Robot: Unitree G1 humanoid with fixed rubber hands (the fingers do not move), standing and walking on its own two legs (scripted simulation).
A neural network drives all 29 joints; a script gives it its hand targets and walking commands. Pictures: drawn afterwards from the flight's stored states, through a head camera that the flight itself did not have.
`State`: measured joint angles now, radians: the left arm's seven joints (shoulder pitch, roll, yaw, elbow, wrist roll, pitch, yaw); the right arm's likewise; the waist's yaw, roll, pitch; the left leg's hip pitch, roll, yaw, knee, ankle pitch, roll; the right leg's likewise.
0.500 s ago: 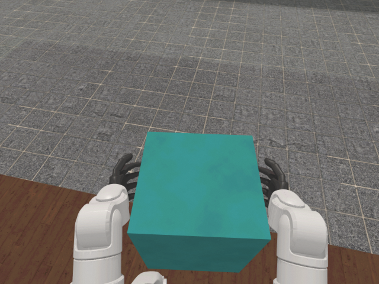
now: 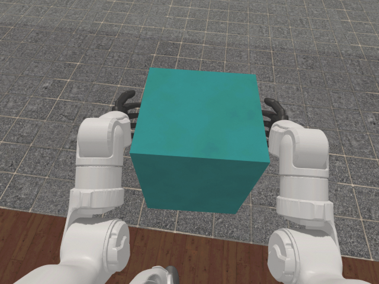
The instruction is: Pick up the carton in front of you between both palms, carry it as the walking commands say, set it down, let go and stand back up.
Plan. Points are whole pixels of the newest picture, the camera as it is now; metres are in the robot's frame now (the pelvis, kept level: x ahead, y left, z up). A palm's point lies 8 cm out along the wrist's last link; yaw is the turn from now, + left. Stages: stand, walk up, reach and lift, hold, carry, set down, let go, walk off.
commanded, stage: carry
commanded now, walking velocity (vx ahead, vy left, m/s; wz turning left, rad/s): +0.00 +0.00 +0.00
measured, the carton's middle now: (196, 147) +0.38 +0.00 +0.03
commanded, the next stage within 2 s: none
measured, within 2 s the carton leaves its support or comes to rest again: neither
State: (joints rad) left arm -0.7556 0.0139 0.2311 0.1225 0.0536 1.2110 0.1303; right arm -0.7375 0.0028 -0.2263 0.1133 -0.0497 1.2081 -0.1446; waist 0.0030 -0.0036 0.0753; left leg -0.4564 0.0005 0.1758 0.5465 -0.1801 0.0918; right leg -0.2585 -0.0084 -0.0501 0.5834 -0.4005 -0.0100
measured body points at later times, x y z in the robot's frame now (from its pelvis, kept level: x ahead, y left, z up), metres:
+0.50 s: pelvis +0.03 -0.03 +0.01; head +0.09 -0.04 +0.45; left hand +0.41 +0.11 +0.11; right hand +0.41 -0.19 +0.10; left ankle +0.07 +0.07 -0.72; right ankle -0.07 -0.10 -0.72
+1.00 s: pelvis +0.09 -0.01 -0.01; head +0.09 +0.00 +0.44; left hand +0.45 +0.15 +0.10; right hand +0.45 -0.16 +0.11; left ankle +0.14 +0.07 -0.73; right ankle -0.07 -0.10 -0.72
